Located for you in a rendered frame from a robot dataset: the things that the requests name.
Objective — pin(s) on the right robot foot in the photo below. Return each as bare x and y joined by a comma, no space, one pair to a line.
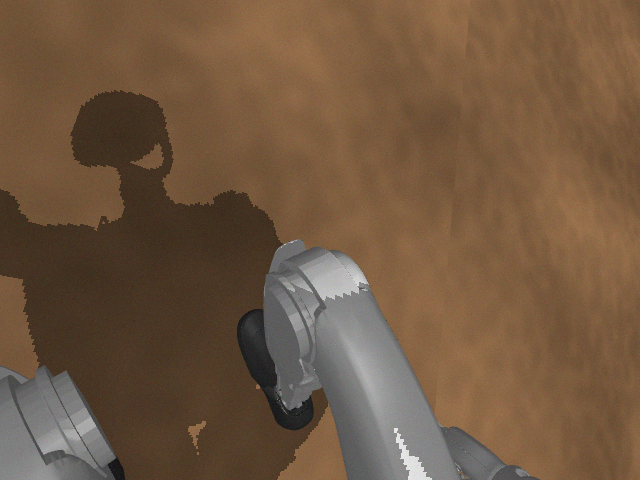
252,343

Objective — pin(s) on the left robot foot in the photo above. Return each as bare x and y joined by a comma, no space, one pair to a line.
117,469

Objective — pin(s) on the right robot hand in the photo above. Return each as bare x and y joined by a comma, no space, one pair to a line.
472,458

